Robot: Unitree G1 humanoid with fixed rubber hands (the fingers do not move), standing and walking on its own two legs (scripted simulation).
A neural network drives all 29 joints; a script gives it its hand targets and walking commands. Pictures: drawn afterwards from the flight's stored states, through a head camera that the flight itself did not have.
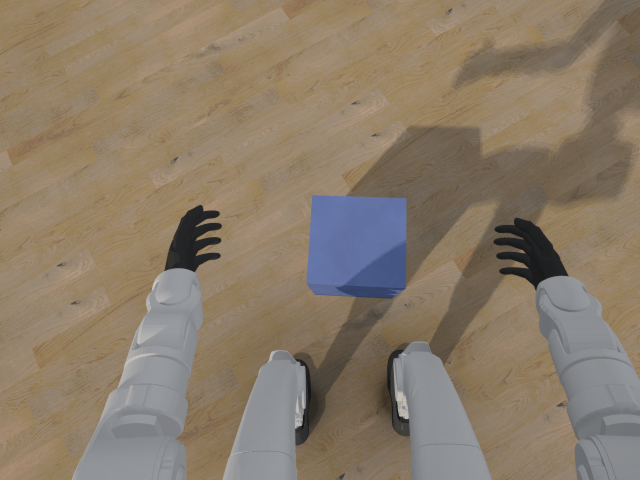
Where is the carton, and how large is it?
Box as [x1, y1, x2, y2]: [307, 195, 405, 298]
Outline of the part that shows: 312,195 307,269 307,284 315,294 391,298 405,288 405,198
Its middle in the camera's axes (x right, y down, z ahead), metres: +0.09 +0.03 +0.97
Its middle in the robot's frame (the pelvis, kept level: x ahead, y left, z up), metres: +0.46 -0.05 -0.56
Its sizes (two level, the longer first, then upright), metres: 0.210 0.200 0.250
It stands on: the floor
